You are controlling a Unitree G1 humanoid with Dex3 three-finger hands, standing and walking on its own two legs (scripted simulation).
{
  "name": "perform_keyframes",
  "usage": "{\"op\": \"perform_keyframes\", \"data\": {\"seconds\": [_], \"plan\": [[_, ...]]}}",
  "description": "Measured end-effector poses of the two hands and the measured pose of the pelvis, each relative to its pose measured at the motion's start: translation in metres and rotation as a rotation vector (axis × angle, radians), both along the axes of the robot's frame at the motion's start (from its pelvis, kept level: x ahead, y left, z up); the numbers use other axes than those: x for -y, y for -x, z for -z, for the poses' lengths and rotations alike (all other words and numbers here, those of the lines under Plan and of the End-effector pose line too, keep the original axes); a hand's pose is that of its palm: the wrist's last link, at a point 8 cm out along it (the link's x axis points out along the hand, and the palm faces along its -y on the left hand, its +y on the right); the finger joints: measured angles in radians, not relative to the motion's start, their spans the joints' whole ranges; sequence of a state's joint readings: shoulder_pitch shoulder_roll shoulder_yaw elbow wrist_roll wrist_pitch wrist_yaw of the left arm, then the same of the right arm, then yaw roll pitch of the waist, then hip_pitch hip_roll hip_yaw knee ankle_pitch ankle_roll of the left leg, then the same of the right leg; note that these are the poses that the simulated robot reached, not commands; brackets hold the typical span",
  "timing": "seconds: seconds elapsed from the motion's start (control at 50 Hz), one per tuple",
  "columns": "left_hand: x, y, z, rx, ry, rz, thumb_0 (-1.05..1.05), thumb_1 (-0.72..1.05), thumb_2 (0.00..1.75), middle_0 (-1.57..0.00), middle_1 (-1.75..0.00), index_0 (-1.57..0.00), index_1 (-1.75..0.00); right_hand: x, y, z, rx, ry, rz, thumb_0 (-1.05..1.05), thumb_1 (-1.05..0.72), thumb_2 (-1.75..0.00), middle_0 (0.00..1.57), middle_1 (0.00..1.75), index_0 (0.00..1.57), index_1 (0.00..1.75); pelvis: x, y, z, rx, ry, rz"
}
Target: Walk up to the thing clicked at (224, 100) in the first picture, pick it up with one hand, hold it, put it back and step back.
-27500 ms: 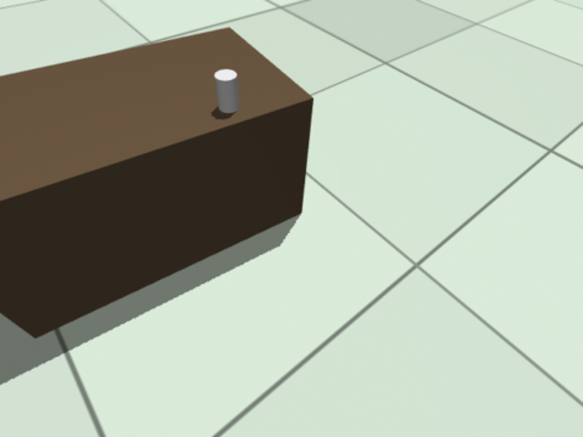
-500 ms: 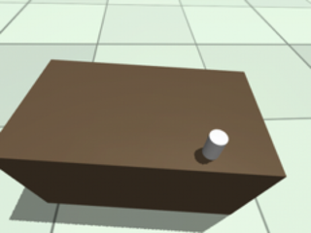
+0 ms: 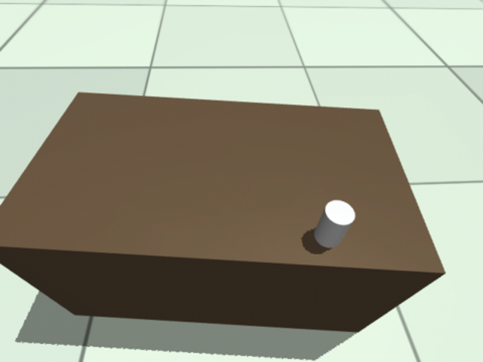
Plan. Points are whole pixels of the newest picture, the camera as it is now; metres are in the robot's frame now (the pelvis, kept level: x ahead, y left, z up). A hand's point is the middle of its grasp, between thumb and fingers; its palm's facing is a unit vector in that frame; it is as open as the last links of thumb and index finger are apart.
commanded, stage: stand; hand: right
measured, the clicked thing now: (333, 224) +0.43 -0.22 -0.13
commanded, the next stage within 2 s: step back in 0.38 s
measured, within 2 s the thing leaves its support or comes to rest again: neither
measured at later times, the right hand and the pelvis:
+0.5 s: hand out of the picture +0.07 -0.26 -0.16, palm faces -0.02 +0.94 -0.35, open 7.3 cm; pelvis -0.01 +0.00 -0.01, yaw +0 degrees
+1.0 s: hand out of the picture -0.07 -0.23 -0.16, palm faces +0.02 +0.90 -0.43, open 7.3 cm; pelvis -0.10 +0.04 -0.02, yaw -3 degrees
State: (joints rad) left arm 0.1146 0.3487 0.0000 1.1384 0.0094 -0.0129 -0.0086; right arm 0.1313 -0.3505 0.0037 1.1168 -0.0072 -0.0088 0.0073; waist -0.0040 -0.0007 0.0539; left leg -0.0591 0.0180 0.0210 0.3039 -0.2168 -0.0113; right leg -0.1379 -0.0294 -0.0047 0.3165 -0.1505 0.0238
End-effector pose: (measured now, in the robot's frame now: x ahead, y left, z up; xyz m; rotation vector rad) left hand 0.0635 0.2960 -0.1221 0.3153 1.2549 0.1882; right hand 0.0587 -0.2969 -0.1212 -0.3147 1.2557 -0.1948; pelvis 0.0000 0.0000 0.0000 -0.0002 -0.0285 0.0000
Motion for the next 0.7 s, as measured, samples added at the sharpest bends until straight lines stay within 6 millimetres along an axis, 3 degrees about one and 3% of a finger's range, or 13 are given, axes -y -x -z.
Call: {"op": "perform_keyframes", "data": {"seconds": [0.4, 0.56, 0.7], "plan": [[0.0, -0.005, -0.001, 0.009, -0.002, -0.001, 0.01, 0.91, 0.9, -0.2, -0.3, -0.2, -0.3, 0.001, -0.004, 0.0, 0.006, -0.002, 0.001, 0.0, -0.91, -0.9, 0.2, 0.3, 0.21, 0.3, 0.0, -0.001, 0.001, -0.004, -0.002, 0.002], [-0.013, -0.003, 0.005, 0.031, -0.045, 0.005, 0.01, 0.91, 0.9, -0.21, -0.3, -0.2, -0.3, 0.015, 0.002, 0.005, -0.004, 0.03, 0.011, 0.0, -0.91, -0.9, 0.21, 0.3, 0.21, 0.3, 0.003, 0.026, 0.011, -0.012, 0.001, 0.002], [-0.034, 0.002, 0.014, 0.062, -0.055, 0.065, 0.01, 0.91, 0.89, -0.21, -0.3, -0.2, -0.3, 0.013, 0.029, 0.002, -0.001, 0.082, 0.017, 0.0, -0.91, -0.9, 0.2, 0.3, 0.21, 0.3, -0.019, 0.055, 0.02, -0.023, -0.015, 0.006]]}}
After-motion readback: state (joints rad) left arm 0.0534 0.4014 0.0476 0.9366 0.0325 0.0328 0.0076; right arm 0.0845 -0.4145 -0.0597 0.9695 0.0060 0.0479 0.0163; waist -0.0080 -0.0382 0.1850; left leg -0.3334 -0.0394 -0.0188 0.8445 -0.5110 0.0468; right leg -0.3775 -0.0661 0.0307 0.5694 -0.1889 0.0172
